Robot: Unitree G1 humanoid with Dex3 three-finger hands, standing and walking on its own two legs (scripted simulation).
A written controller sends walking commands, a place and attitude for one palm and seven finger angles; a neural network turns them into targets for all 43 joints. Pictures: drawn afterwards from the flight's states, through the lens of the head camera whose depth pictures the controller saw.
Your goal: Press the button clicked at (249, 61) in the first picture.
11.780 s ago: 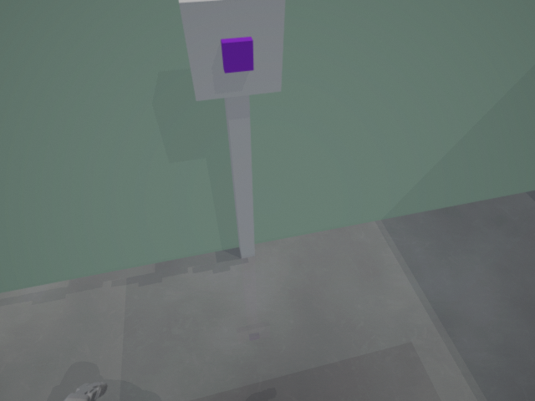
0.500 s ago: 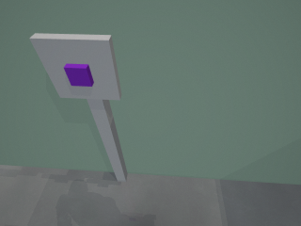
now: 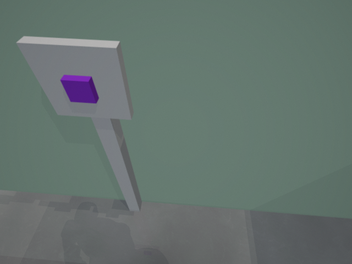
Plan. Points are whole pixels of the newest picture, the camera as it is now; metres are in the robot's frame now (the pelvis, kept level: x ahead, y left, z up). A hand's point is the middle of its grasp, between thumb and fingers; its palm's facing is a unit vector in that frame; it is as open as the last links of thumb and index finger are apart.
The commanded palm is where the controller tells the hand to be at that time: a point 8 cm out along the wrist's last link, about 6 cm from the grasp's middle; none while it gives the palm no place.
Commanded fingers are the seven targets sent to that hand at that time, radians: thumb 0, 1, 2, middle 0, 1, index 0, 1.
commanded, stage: come to a stop and stand still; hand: left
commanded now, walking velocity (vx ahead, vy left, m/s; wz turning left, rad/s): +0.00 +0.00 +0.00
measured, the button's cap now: (81, 88) +0.47 +0.26 +0.15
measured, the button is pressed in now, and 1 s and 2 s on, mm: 0 0 0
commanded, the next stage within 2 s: look again from close up in 0.46 s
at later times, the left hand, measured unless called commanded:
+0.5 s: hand out of the picture +0.00 +0.16 -0.18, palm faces +0.06 -0.98 -0.17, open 7.4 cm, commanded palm none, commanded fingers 0.00 0.90 0.90 -0.20 -0.30 -0.20 -0.30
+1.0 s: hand out of the picture +0.04 +0.22 -0.18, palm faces -0.02 -0.98 -0.22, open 7.4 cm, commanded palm none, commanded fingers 0.00 0.90 0.90 -0.20 -0.30 -0.20 -0.30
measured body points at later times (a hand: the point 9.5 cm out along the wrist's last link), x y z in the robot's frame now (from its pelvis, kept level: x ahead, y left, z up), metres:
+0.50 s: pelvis +0.03 +0.00 +0.00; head +0.04 +0.00 +0.45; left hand +0.00 +0.21 -0.16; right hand +0.04 -0.23 -0.16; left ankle +0.04 +0.16 -0.74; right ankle -0.05 -0.07 -0.74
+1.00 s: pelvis +0.01 +0.04 -0.01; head +0.02 +0.04 +0.44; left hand +0.04 +0.27 -0.16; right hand +0.04 -0.19 -0.16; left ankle +0.03 +0.13 -0.74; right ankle -0.05 -0.07 -0.74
